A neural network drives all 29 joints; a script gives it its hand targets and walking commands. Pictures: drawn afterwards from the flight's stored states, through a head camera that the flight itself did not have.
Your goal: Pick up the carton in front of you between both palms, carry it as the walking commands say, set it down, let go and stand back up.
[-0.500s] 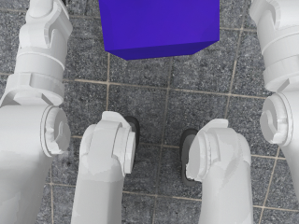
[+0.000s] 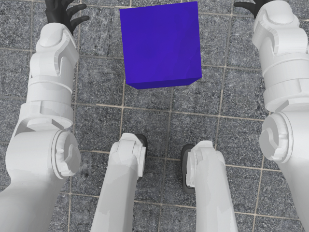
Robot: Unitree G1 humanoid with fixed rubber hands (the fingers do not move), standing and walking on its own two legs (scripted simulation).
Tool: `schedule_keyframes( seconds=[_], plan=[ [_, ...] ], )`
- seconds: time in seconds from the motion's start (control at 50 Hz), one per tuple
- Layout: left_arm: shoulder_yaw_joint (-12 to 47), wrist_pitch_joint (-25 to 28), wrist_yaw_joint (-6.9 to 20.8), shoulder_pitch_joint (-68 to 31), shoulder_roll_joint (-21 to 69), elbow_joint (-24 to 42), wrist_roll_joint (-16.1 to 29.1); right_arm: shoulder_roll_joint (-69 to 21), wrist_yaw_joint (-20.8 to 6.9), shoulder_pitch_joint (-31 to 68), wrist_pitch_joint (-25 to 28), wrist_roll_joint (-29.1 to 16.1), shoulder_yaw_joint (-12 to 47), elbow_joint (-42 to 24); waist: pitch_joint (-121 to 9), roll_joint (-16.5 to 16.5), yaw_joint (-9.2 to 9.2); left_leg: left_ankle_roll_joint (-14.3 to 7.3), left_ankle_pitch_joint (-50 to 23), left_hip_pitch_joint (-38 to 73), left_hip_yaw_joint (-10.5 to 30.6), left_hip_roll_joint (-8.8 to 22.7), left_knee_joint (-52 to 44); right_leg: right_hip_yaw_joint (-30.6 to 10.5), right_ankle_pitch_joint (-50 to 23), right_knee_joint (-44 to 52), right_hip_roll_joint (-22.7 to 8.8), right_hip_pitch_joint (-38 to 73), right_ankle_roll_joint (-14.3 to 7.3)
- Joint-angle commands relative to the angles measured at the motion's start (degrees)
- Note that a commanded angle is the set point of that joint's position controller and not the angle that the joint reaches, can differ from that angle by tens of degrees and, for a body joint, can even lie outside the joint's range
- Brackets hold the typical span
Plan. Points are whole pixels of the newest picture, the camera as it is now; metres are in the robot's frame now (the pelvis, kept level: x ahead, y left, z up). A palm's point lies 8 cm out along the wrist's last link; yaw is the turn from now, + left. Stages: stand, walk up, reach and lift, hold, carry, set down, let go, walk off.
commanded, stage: set down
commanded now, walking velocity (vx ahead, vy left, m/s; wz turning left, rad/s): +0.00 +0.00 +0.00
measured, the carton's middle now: (161, 54) +0.55 +0.04 -0.38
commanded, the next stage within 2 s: let go in 0.36 s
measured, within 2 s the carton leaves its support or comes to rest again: neither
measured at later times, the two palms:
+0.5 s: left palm out of the picture +0.51 +0.23 +0.04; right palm out of the picture +0.57 -0.16 +0.04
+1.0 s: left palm out of the picture +0.36 +0.25 +0.15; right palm out of the picture +0.40 -0.20 +0.14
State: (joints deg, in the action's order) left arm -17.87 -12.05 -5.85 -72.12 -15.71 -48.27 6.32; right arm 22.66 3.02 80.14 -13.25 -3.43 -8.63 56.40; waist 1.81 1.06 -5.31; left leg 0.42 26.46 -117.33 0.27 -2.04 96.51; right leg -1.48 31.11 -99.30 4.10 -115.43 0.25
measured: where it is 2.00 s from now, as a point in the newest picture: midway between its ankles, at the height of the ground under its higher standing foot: (162, 171)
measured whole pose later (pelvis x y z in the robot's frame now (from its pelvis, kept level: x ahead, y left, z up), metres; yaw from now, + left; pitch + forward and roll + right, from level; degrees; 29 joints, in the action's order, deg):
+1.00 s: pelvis +0.09 +0.01 +0.24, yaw +0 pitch +25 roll +0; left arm -7.8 -1.3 4.4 -10.5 -10.8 -32.1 -0.3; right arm 10.1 0.1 15.5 -1.8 3.3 -9.3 35.3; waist -3.8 -0.7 -3.1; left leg -1.2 14.8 -49.6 1.8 -2.4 39.1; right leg -3.6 17.6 -39.4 2.2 -47.2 0.5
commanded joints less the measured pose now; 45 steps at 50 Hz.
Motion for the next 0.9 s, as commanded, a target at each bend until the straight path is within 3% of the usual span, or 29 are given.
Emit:
schedule_keyframes(
  seconds=[0.0,0.4,0.54,0.66,0.88],
  plan=[
    [-0.7,0.5,0.5,-12.4,-7.8,8.2,0.0,6.3,-0.4,16.4,0.4,0.4,-1.0,-8.4,-71.0,5.5,-1.98,1.6,-24.5,43.0,-4.2,-2.0,-10.0,3.0,-20.3,12.5,1.7,37.4,0.8],
    [-4.2,3.2,4.0,-2.5,-3.3,6.8,-7.1,1.9,-3.2,4.7,3.4,6.6,-6.9,-5.8,-62.2,3.6,-0.8,2.3,-28.9,58.2,-2.6,-0.8,-33.9,0.9,-26.0,37.5,0.4,52.0,1.5],
    [-1.6,4.2,8.0,14.2,-3.9,12.6,-12.0,-4.4,0.1,-14.0,3.6,11.0,-8.3,-15.7,-65.7,2.1,0.05,0.9,-34.8,69.9,-2.4,-1.1,-40.7,0.6,-35.0,44.7,0.7,64.5,2.4],
    [2.1,6.0,10.2,27.6,-3.7,18.6,-11.2,-6.5,0.3,-28.5,6.0,9.1,-5.8,-25.7,-57.3,-0.4,0.19,0.5,-38.0,83.8,0.1,0.0,-46.3,0.8,-31.9,51.8,0.3,64.3,2.1],
    [7.7,10.8,10.6,54.3,-0.1,19.6,-6.9,-7.8,-2.4,-56.1,11.4,7.1,-2.5,-25.2,-41.4,-1.7,2.25,1.1,-41.9,98.6,3.6,1.8,-54.7,0.6,-27.8,60.5,-0.8,69.3,1.1]
  ],
)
